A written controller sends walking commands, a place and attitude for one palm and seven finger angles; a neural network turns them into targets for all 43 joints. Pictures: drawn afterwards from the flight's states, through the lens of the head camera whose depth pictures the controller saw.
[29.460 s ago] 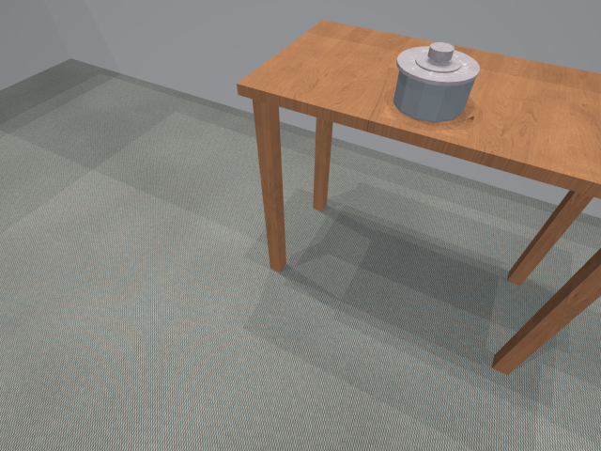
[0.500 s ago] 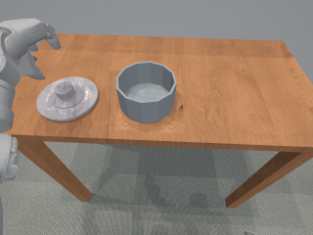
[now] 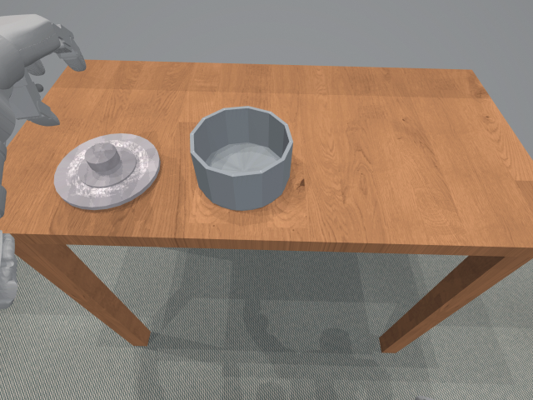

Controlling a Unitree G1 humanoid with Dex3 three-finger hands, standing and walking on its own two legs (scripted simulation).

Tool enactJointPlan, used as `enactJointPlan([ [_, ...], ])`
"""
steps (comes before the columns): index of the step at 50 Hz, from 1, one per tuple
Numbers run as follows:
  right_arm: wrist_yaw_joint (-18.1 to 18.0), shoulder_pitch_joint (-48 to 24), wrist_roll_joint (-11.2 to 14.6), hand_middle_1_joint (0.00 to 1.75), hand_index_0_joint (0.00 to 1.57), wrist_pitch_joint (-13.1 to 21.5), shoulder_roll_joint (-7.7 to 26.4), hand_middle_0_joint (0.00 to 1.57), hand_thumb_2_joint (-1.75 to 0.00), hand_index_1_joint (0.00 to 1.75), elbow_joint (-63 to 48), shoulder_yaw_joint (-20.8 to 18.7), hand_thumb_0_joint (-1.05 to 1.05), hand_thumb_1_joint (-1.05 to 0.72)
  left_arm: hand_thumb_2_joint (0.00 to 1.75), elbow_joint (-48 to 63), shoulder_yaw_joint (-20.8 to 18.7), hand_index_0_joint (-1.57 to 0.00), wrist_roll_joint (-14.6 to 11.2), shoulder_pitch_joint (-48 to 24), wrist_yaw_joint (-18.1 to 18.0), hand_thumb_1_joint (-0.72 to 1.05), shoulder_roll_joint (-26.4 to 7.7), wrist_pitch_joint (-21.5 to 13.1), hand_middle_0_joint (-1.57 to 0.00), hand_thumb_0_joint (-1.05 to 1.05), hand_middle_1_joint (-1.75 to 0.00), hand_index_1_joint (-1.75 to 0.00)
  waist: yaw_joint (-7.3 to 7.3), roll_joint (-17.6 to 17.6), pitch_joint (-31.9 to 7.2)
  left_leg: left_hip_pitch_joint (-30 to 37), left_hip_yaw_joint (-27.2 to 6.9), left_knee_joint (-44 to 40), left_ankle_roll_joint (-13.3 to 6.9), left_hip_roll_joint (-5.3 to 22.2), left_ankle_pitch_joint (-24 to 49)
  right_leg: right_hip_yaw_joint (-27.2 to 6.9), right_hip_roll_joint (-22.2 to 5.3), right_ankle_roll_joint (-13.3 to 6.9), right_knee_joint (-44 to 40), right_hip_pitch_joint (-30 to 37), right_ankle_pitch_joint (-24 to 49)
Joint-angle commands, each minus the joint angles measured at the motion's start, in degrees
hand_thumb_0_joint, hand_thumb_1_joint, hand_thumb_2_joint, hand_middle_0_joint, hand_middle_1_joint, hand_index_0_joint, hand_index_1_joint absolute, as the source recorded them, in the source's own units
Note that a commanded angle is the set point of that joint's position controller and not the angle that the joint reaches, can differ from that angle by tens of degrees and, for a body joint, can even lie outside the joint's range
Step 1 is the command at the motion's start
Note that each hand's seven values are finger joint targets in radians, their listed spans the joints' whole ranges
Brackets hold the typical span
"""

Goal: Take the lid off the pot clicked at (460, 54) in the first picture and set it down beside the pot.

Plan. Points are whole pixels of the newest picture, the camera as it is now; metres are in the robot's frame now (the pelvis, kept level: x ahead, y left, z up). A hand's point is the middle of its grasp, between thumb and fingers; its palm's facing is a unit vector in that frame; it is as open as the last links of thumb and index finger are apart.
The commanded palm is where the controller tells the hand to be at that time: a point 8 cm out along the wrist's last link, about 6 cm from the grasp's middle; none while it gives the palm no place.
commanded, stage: draw the hand back to the body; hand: left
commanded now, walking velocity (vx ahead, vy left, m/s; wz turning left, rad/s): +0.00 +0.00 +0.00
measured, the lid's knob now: (102, 157) +0.48 +0.27 +0.08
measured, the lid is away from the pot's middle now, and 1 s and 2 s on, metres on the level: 0.23 0.23 0.23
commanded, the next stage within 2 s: none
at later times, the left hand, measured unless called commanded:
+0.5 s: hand (69, 108) +0.39 +0.22 +0.25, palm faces +0.15 -0.74 -0.66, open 11.0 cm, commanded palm +0.35 +0.27 +0.28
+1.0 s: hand (47, 108) +0.35 +0.21 +0.28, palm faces +0.43 -0.88 -0.21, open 9.4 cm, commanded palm +0.29 +0.25 +0.27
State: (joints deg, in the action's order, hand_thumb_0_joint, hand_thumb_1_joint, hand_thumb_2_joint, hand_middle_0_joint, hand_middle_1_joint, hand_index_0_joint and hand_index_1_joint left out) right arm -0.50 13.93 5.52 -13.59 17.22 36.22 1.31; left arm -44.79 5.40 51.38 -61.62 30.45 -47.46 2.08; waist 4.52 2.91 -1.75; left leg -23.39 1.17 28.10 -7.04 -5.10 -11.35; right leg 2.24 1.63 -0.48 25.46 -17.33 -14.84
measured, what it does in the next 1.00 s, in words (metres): shifts its weight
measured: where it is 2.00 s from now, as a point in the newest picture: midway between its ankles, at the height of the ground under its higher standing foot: outside the picture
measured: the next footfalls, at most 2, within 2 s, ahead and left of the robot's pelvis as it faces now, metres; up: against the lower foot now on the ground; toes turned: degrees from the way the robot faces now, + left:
none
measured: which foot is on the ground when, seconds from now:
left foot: down 0.00-1.00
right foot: down 0.00-1.00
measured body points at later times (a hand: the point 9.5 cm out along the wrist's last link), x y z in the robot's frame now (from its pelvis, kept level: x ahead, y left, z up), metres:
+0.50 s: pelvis -0.01 +0.00 +0.00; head +0.02 +0.00 +0.45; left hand +0.38 +0.26 +0.28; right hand +0.16 -0.22 -0.10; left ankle +0.02 +0.04 -0.74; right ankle -0.02 -0.12 -0.74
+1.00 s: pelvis +0.02 -0.05 +0.01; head +0.02 -0.06 +0.46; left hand +0.32 +0.25 +0.29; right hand +0.17 -0.31 -0.09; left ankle +0.02 +0.03 -0.74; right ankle -0.02 -0.12 -0.74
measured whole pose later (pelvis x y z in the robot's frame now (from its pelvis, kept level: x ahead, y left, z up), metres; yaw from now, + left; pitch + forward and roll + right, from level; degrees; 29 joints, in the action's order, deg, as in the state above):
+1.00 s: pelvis +0.02 -0.05 +0.01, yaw -2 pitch -2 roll +0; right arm -1.7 9.6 2.9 -0.5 16.1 39.5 1.7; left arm 2.0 -24.1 -7.4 -14.8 -3.2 -28.5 -4.2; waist -0.7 2.0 1.5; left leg -8.9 2.1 23.1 -2.9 -1.8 -12.5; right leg -2.5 6.5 -4.8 18.9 -3.2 -13.6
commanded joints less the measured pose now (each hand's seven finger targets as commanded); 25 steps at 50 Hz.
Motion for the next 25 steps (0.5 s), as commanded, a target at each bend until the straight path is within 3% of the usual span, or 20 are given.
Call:
enactJointPlan([
  [1,0.2,-2.0,0.1,0.30,0.20,2.2,8.5,0.20,-0.90,0.30,-7.7,-2.4,0.00,-0.90,0.92,6.6,-5.5,-0.49,-1.2,-14.8,-1.9,-0.14,-13.4,0.4,-0.49,0.00,-0.58,-0.58,-1.47,0.3,-19.2,19.4,-6.6,-0.5,3.7,4.2,22.2,-0.1,1.6,-2.4,-1.4,-1.7,10.2],
  [2,0.2,-1.9,0.3,0.30,0.20,2.2,9.1,0.20,-0.90,0.30,-8.0,-2.6,0.00,-0.90,0.92,6.8,-5.4,-0.49,-1.8,-13.5,-1.8,-0.14,-13.5,0.4,-0.49,0.00,-0.58,-0.58,-1.52,0.4,-18.1,18.2,-6.3,-0.8,3.8,4.1,21.3,-0.1,1.2,-2.7,-1.7,-0.8,10.8],
  [3,0.4,-3.4,0.3,0.30,0.20,1.6,8.9,0.20,-0.90,0.30,-8.5,-2.3,0.00,-0.90,0.92,11.3,-5.2,-0.49,-1.3,-17.2,-1.8,-0.14,-14.4,0.8,-0.49,0.00,-0.58,-0.58,-1.59,0.7,-19.0,18.2,-6.5,-1.4,3.5,4.3,19.7,-0.2,1.2,-2.6,-1.6,-0.7,9.9],
  [4,0.4,-4.1,0.2,0.30,0.20,1.5,8.7,0.20,-0.90,0.30,-9.0,-2.6,0.00,-0.90,0.92,15.6,-5.0,-0.49,-1.2,-20.1,-1.9,-0.14,-14.0,1.2,-0.49,0.00,-0.58,-0.58,-1.40,1.5,-20.7,19.8,-6.8,-1.3,3.1,4.0,19.5,-0.4,1.2,-2.6,-1.8,-0.5,9.7],
  [7,0.1,-5.0,-0.2,0.30,0.20,2.4,8.9,0.20,-0.90,0.30,-10.1,-3.1,0.00,-0.90,0.92,29.1,-8.6,-0.49,-1.9,-27.0,-2.4,-0.14,-18.4,0.5,-0.49,0.00,-0.58,-0.58,-1.14,7.5,-27.1,27.9,-9.4,-0.8,4.2,4.5,25.4,-0.8,1.1,-3.2,-2.5,-1.3,9.6],
  [8,0.0,-4.6,-0.5,0.30,0.20,2.8,8.5,0.20,-0.90,0.30,-10.0,-3.1,0.00,-0.90,0.92,29.8,-12.1,-0.49,-1.5,-26.6,-2.7,-0.14,-21.7,0.3,-0.49,0.00,-0.58,-0.58,-1.56,7.2,-28.4,28.8,-10.1,-1.0,4.1,4.5,25.8,-1.1,1.5,-3.1,-2.8,-0.7,9.2],
  [10,-0.4,-4.0,-0.4,0.30,0.20,3.0,8.5,0.20,-0.90,0.30,-8.6,-2.6,0.00,-0.90,0.92,20.5,-14.0,-0.49,-2.2,-18.6,-2.4,-0.14,-21.7,0.7,-0.49,0.00,-0.58,-0.58,-2.03,2.5,-24.2,24.6,-9.3,-1.9,3.9,4.2,22.8,-0.4,1.6,-2.9,-2.7,0.2,9.0],
  [11,-0.5,-4.1,-0.3,0.30,0.20,3.0,8.3,0.20,-0.90,0.30,-8.5,-2.2,0.00,-0.90,0.92,14.8,-12.5,-0.49,-2.7,-14.0,-2.0,-0.14,-19.3,1.2,-0.49,0.00,-0.58,-0.58,-2.27,-0.6,-20.4,21.0,-8.4,-2.3,3.5,4.0,19.3,-0.2,1.5,-2.8,-2.7,0.4,8.5],
  [13,0.1,-5.3,0.1,0.30,0.20,2.6,8.4,0.20,-0.90,0.30,-9.1,-2.0,0.00,-0.90,0.92,15.9,-8.6,-0.49,-3.2,-11.5,-1.6,-0.14,-15.4,1.7,-0.49,0.00,-0.58,-0.58,-2.82,-1.1,-18.4,18.7,-7.9,-3.3,3.8,4.1,16.8,0.1,0.9,-2.7,-2.4,1.2,8.5],
  [14,0.3,-6.7,0.4,0.30,0.20,2.6,7.9,0.20,-0.90,0.30,-9.7,-2.1,0.00,-0.90,0.92,17.9,-4.2,-0.49,-3.2,-11.7,-1.4,-0.14,-10.0,2.4,-0.49,0.00,-0.58,-0.58,-2.38,0.3,-17.0,19.7,-8.0,-3.5,3.8,4.4,15.8,0.2,0.8,-2.7,-2.4,-1.0,7.1],
  [16,1.2,-8.6,0.6,0.30,0.20,2.8,7.3,0.20,-0.90,0.30,-11.1,-2.7,0.00,-0.90,0.92,28.9,-1.2,-0.49,-3.5,-12.7,-1.6,-0.14,-5.6,2.9,-0.49,0.00,-0.58,-0.58,-2.40,5.5,-19.7,25.9,-11.2,-4.0,5.2,5.7,17.9,0.1,0.9,-2.8,-2.5,-4.1,4.0],
  [17,1.4,-9.3,0.2,0.30,0.20,3.2,7.4,0.20,-0.90,0.30,-12.1,-3.0,0.00,-0.90,0.92,35.7,-1.5,-0.49,-4.1,-14.2,-1.7,-0.14,-6.1,2.5,-0.49,0.00,-0.58,-0.58,-2.45,7.4,-22.2,28.9,-11.9,-3.5,5.7,6.1,19.9,-0.6,0.5,-3.1,-2.7,-3.9,4.2],
  [18,1.3,-9.4,0.0,0.30,0.20,3.4,7.2,0.20,-0.90,0.30,-11.8,-3.0,0.00,-0.90,0.92,37.5,-4.5,-0.49,-3.7,-13.9,-2.3,-0.14,-9.2,2.7,-0.49,0.00,-0.58,-0.58,-2.75,8.1,-23.8,30.1,-12.6,-3.5,5.7,6.1,20.6,-0.5,0.9,-3.1,-2.7,-4.0,3.6],
  [19,0.2,-0.2,-0.4,0.30,0.20,8.5,2.4,0.20,-0.90,0.30,-14.5,-2.2,0.00,-0.90,0.92,44.0,-16.0,-0.49,-39.5,-16.5,-14.4,-0.14,5.4,-4.9,-0.49,0.00,-0.58,-0.58,-0.93,6.2,-20.6,40.8,-15.9,-5.6,8.5,11.3,14.1,-0.1,0.7,-4.3,-4.1,-7.8,2.0],
  [20,-0.8,-2.3,-1.4,0.30,0.20,10.1,4.5,0.20,-0.90,0.30,-11.8,-0.9,0.00,-0.90,0.92,36.4,-17.3,-0.49,-41.5,-4.1,-20.8,-0.14,2.6,-6.4,-0.49,0.00,-0.58,-0.58,-2.18,2.9,-18.0,42.1,-19.2,-8.8,8.7,13.8,11.9,-2.3,0.8,-4.4,-3.2,-8.2,-4.5],
  [21,-1.1,-2.9,-2.1,0.30,0.20,10.6,4.8,0.20,-0.90,0.30,-10.2,-0.7,0.00,-0.90,0.92,34.4,-20.9,-0.49,-42.1,1.3,-24.2,-0.14,0.8,-6.9,-0.49,0.00,-0.58,-0.58,-3.17,-0.1,-15.8,38.8,-19.3,-11.4,9.3,13.9,9.1,-2.3,1.1,-4.5,-3.2,-7.2,-7.2],
  [22,-1.9,-3.5,-2.2,0.30,0.20,11.1,6.3,0.20,-0.90,0.30,-9.3,-1.0,0.00,-0.90,0.92,32.2,-26.4,-0.49,-46.7,2.8,-26.6,-0.14,-2.9,-7.8,-0.49,0.00,-0.58,-0.58,-3.51,-5.0,-13.0,34.0,-16.5,-11.7,8.0,12.8,1.8,-2.6,0.9,-4.5,-4.4,-4.7,-5.6],
  [23,-2.6,-4.6,-2.1,0.30,0.20,11.3,6.0,0.20,-0.90,0.30,-8.5,-0.6,0.00,-0.90,0.92,31.6,-25.0,-0.49,-49.0,0.4,-28.2,-0.14,-1.0,-8.5,-0.49,0.00,-0.58,-0.58,-3.16,-8.3,-10.7,29.5,-12.4,-10.5,5.8,11.3,0.7,-2.9,1.1,-4.1,-6.5,-1.2,-0.3],
  [24,-3.0,-4.5,-2.0,0.30,0.20,11.4,6.2,0.20,-0.90,0.30,-7.7,-0.9,0.00,-0.90,0.92,32.2,-27.1,-0.49,-50.5,0.2,-29.6,-0.14,-2.6,-8.9,-0.49,0.00,-0.58,-0.58,-3.17,-10.3,-12.0,27.5,-8.2,-8.0,4.0,9.6,3.6,-3.8,0.8,-3.6,-7.8,3.4,7.1],
  [25,-3.2,-4.9,-2.1,0.30,0.20,11.6,6.0,0.20,-0.90,0.30,-7.5,-0.8,0.00,-0.90,0.92,33.8,-27.0,-0.49,-52.0,0.8,-30.5,-0.12,-1.7,-9.0,-0.49,0.00,-0.58,-0.58,-3.23,-10.1,-13.2,26.2,-5.6,-6.7,3.5,8.4,6.7,-4.3,0.5,-3.0,-8.1,6.5,11.2],
])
